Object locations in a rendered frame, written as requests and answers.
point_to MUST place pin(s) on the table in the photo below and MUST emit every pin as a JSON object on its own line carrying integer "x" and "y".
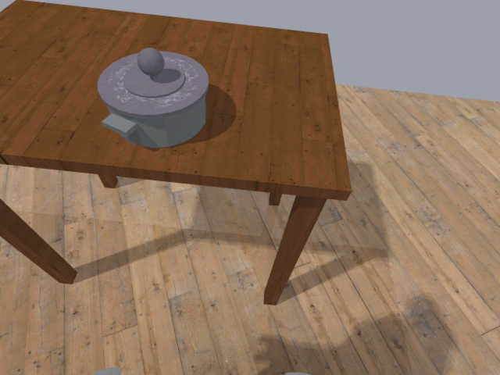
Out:
{"x": 272, "y": 120}

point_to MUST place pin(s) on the lid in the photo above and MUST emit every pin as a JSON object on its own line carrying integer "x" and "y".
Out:
{"x": 181, "y": 85}

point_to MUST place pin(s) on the knob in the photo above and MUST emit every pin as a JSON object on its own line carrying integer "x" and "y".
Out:
{"x": 150, "y": 61}

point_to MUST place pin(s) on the pot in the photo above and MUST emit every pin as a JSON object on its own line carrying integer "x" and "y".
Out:
{"x": 160, "y": 132}

